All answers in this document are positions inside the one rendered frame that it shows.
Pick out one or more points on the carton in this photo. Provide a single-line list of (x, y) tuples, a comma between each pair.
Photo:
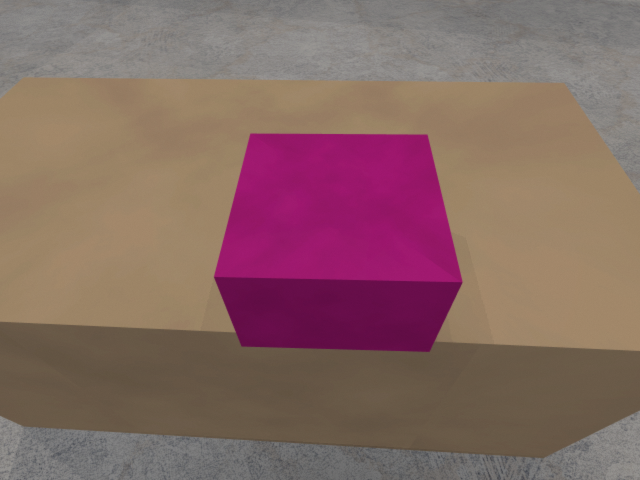
[(338, 241)]

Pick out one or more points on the pedestal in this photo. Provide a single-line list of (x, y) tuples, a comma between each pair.
[(115, 194)]

